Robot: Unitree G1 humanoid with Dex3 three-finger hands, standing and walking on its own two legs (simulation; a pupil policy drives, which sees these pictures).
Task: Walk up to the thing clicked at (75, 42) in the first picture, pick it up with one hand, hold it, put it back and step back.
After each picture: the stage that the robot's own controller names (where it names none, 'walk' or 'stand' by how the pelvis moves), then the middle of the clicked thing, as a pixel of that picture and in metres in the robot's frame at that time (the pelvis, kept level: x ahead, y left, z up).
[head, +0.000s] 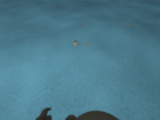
stand; (75, 42) +1.72 +0.38 -0.72
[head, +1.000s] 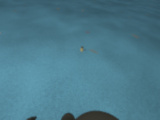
walk; (82, 49) +1.62 +0.13 -0.70
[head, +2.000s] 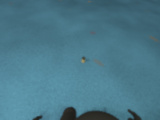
walk; (83, 59) +1.05 +0.09 -0.71
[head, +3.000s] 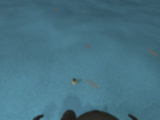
walk; (74, 81) +0.66 +0.16 -0.71
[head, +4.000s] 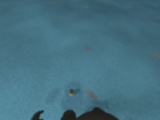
stand; (71, 92) +0.42 +0.15 -0.71
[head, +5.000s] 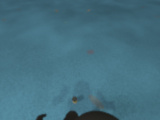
stand; (74, 99) +0.35 +0.17 -0.71
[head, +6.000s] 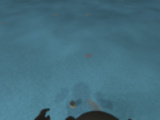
stand; (72, 104) +0.32 +0.18 -0.72
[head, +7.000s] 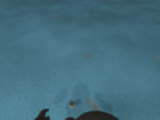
stand; (71, 104) +0.33 +0.19 -0.73
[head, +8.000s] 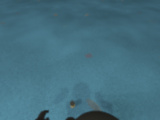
stand; (72, 104) +0.32 +0.18 -0.73
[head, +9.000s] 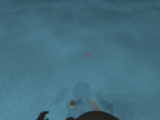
stand; (72, 104) +0.32 +0.18 -0.73
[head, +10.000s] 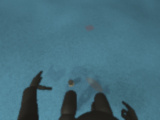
go down; (71, 83) +0.37 +0.16 -0.55
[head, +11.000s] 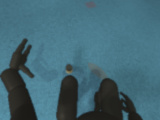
go down; (69, 69) +0.42 +0.17 -0.33
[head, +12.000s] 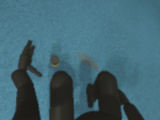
close in; (55, 61) +0.41 +0.20 -0.25
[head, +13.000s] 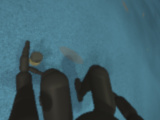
close; (35, 59) +0.41 +0.22 -0.23
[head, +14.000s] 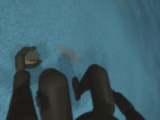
close; (31, 58) +0.40 +0.22 -0.23
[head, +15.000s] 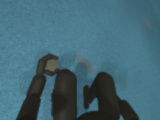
lift; (51, 65) +0.34 +0.24 -0.14
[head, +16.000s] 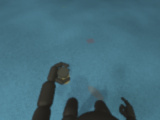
lift; (64, 76) +0.32 +0.17 +0.02
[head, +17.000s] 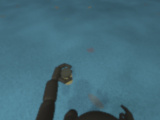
hold; (67, 76) +0.32 +0.16 +0.02
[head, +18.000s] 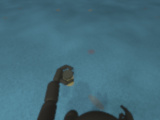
hold; (68, 78) +0.32 +0.15 +0.02
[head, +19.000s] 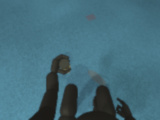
crouch; (65, 66) +0.39 +0.17 -0.07
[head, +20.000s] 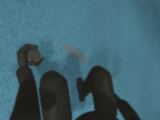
lower; (34, 57) +0.41 +0.23 -0.22
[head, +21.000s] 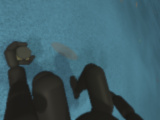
lower; (23, 55) +0.43 +0.24 -0.23
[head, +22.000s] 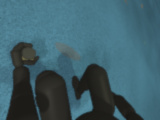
lower; (28, 55) +0.42 +0.23 -0.23
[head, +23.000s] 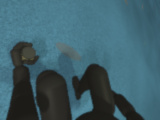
lower; (28, 55) +0.42 +0.23 -0.23
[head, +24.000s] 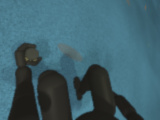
loosen; (32, 56) +0.42 +0.23 -0.22
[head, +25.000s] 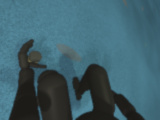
withdraw; (34, 58) +0.41 +0.21 -0.23
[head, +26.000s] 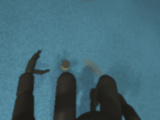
walk; (65, 65) +0.42 +0.17 -0.28
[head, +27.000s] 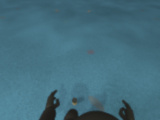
stand; (74, 101) +0.35 +0.13 -0.65
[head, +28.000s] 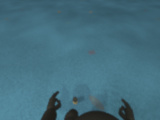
stand; (75, 100) +0.36 +0.14 -0.66
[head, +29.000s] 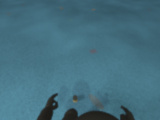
stand; (75, 98) +0.35 +0.14 -0.68
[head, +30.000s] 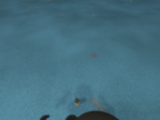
walk; (77, 101) +0.36 +0.14 -0.72
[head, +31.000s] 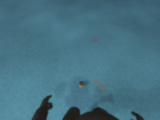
walk; (81, 84) +0.48 +0.09 -0.70
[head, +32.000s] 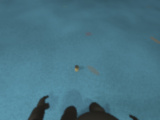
walk; (76, 68) +0.78 +0.15 -0.71
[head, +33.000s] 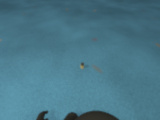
stand; (82, 65) +1.01 +0.15 -0.70
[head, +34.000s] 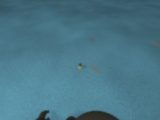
stand; (80, 66) +1.00 +0.17 -0.73
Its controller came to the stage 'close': yes
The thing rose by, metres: 0.72
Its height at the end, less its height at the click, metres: +0.00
